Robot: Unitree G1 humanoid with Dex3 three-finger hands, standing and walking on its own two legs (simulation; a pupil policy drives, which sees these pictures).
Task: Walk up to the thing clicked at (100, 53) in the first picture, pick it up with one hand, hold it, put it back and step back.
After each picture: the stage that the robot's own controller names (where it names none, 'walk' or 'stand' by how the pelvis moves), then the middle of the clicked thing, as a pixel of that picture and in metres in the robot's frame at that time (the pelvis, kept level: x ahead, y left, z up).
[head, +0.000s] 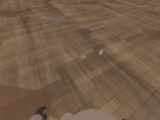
stand; (100, 52) +1.44 -0.29 -0.72
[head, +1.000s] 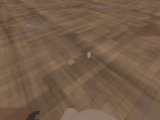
walk; (89, 54) +1.35 +0.08 -0.69
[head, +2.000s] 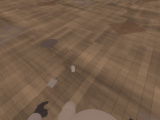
walk; (73, 68) +0.85 +0.26 -0.71
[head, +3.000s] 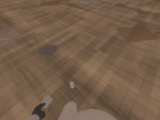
walk; (72, 85) +0.53 +0.23 -0.71
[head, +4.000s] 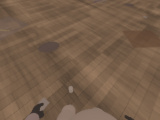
stand; (70, 89) +0.42 +0.17 -0.70
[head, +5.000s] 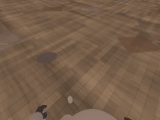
stand; (70, 99) +0.37 +0.19 -0.72
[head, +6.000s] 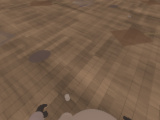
stand; (67, 97) +0.35 +0.22 -0.72
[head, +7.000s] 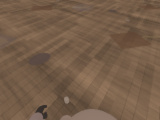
stand; (66, 100) +0.35 +0.23 -0.73
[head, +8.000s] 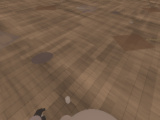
stand; (67, 99) +0.36 +0.21 -0.73
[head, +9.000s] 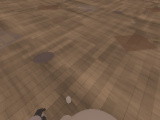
stand; (68, 99) +0.35 +0.20 -0.73
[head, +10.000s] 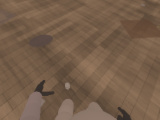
go down; (67, 86) +0.39 +0.19 -0.65
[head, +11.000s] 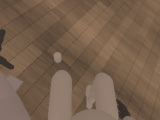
go down; (57, 57) +0.46 +0.22 -0.29
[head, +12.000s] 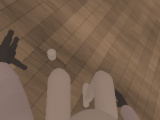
close in; (51, 54) +0.45 +0.23 -0.27
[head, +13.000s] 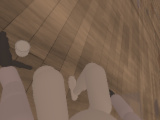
close; (22, 49) +0.44 +0.26 -0.22
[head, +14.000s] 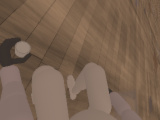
close; (22, 50) +0.42 +0.26 -0.23
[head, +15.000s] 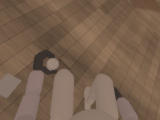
lift; (52, 64) +0.33 +0.24 -0.09
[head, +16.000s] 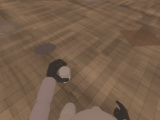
hold; (65, 74) +0.31 +0.15 +0.05
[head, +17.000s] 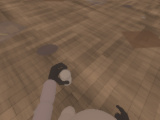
hold; (66, 78) +0.30 +0.15 +0.02
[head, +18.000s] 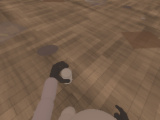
hold; (67, 76) +0.31 +0.15 +0.02
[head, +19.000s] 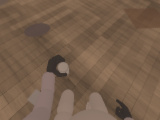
crouch; (63, 69) +0.36 +0.16 -0.05
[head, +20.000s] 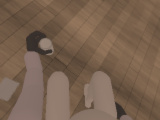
lower; (47, 47) +0.47 +0.23 -0.09
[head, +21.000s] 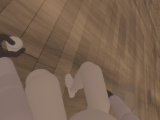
lower; (15, 46) +0.45 +0.26 -0.24
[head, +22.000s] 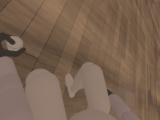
lower; (15, 46) +0.45 +0.26 -0.24
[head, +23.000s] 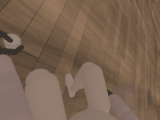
lower; (13, 44) +0.45 +0.27 -0.24
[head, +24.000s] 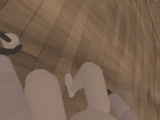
lower; (11, 43) +0.46 +0.28 -0.24
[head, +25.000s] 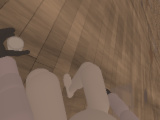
open; (15, 45) +0.45 +0.26 -0.24
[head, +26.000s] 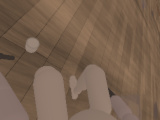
stand; (32, 45) +0.46 +0.24 -0.25
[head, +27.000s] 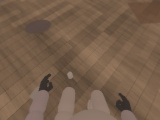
stand; (70, 75) +0.44 +0.16 -0.54
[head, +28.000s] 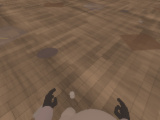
stand; (72, 95) +0.41 +0.15 -0.66
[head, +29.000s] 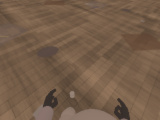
stand; (72, 94) +0.40 +0.15 -0.67
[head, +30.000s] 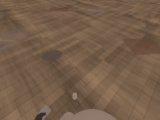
stand; (74, 96) +0.43 +0.14 -0.72
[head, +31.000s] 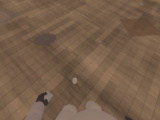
walk; (74, 80) +0.47 +0.09 -0.71
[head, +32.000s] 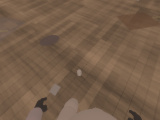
walk; (79, 72) +0.65 +0.13 -0.70
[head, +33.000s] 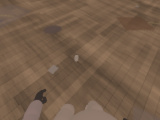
walk; (76, 58) +0.95 +0.17 -0.69
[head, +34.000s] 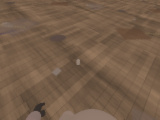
stand; (78, 62) +1.08 +0.16 -0.71
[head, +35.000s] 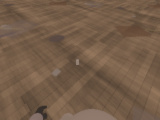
stand; (77, 62) +1.06 +0.19 -0.72
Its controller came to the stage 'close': yes
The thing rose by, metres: 0.73
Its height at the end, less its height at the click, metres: +0.00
